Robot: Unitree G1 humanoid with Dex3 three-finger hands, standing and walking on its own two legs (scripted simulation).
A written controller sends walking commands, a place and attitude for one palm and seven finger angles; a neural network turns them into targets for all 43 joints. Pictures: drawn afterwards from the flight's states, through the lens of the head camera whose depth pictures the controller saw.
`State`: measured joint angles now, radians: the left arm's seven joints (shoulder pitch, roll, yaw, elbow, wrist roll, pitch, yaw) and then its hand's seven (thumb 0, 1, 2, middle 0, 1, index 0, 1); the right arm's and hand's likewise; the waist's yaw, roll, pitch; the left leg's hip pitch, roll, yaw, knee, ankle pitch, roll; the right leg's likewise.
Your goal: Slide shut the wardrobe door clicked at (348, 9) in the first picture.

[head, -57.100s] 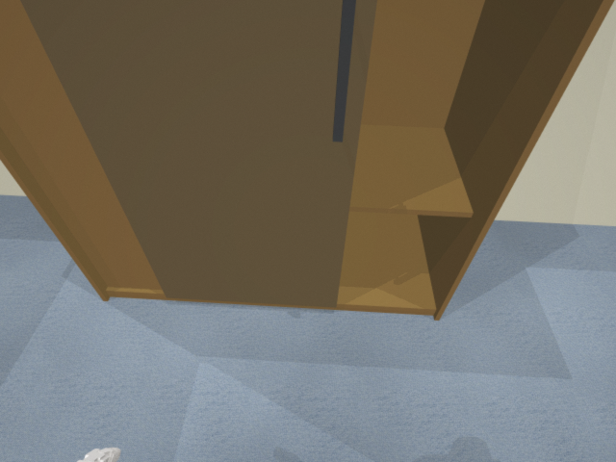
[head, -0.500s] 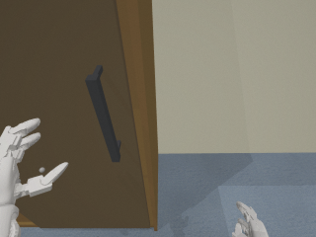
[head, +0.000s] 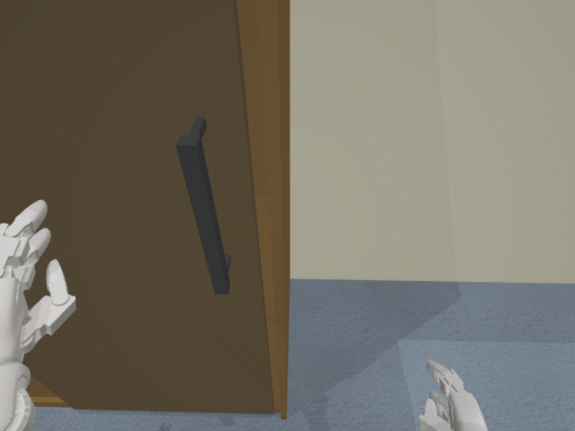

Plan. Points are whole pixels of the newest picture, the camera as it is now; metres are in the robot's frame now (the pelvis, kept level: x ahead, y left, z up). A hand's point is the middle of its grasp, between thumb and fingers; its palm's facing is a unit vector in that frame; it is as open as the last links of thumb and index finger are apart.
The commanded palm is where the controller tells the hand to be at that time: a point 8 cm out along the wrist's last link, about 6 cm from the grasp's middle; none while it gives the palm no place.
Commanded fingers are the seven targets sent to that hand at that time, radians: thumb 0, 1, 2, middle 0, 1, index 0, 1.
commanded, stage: draw the hand back to the body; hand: left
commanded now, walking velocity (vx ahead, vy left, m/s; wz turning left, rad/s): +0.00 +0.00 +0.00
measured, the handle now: (212, 217) +0.33 +0.15 +0.16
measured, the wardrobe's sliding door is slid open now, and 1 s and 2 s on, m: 0.02 0.02 0.02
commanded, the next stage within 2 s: step back with the hand held close in 0.08 s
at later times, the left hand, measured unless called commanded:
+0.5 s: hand (74, 306) +0.19 +0.27 +0.15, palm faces +0.36 -0.81 -0.47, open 7.4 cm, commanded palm +0.13 +0.31 +0.17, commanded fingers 0.00 0.90 0.90 -0.20 -0.30 -0.20 -0.30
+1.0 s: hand out of the picture +0.11 +0.30 +0.16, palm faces +0.48 -0.75 -0.45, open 7.4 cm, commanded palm +0.04 +0.33 +0.17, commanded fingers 0.00 0.90 0.90 -0.20 -0.30 -0.20 -0.30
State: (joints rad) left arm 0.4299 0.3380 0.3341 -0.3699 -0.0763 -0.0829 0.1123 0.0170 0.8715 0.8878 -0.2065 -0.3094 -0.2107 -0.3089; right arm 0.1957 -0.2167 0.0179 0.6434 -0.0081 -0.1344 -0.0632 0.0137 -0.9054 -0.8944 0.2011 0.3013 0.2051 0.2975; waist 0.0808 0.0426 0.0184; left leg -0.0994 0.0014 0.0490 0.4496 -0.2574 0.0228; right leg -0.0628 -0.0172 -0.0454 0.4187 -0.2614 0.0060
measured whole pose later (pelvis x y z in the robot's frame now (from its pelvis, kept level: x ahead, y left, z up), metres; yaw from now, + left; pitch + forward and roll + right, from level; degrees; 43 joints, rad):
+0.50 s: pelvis -0.02 +0.01 +0.00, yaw -2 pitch +0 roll -1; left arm 0.52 0.39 0.38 -0.45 -0.05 -0.16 0.12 0.02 0.89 0.90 -0.21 -0.30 -0.21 -0.30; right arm 0.18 -0.23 0.00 0.55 -0.01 -0.02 -0.07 0.01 -0.91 -0.89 0.20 0.30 0.21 0.30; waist 0.02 0.02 0.04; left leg -0.25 0.01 0.09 0.47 -0.22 0.04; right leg -0.22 -0.01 -0.01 0.43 -0.20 0.02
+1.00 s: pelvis -0.09 +0.02 -0.02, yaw +2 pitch -1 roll -2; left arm 0.48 0.41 0.45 -0.51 0.00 -0.25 0.15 0.02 0.89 0.90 -0.21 -0.30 -0.21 -0.30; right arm 0.24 -0.20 0.01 0.56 -0.01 -0.10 -0.07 0.01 -0.90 -0.89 0.20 0.30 0.21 0.30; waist 0.01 -0.01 0.04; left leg -0.42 -0.01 0.04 0.63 -0.20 0.07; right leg -0.36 0.02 0.02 0.57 -0.20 0.02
